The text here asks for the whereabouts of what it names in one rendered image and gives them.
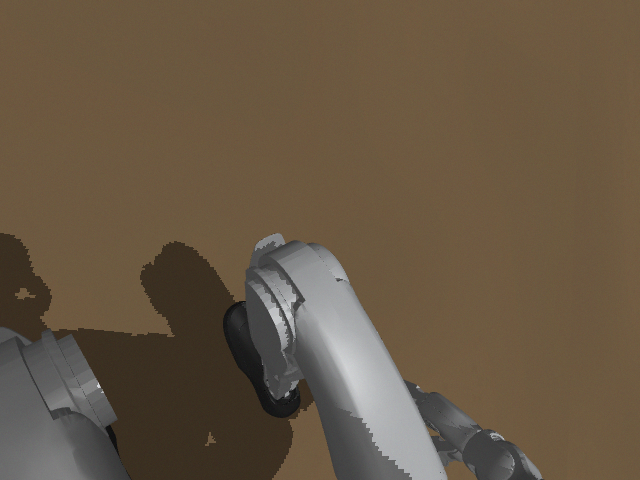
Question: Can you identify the left robot foot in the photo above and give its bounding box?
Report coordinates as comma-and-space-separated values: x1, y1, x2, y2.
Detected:
105, 425, 132, 480

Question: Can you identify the right robot foot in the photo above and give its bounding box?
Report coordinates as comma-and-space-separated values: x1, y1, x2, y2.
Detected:
223, 301, 300, 418

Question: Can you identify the right robot arm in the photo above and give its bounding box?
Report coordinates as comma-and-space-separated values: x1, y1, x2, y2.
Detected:
462, 429, 544, 480

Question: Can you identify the right robot hand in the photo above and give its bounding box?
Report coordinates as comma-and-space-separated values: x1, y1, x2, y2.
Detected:
403, 379, 483, 467

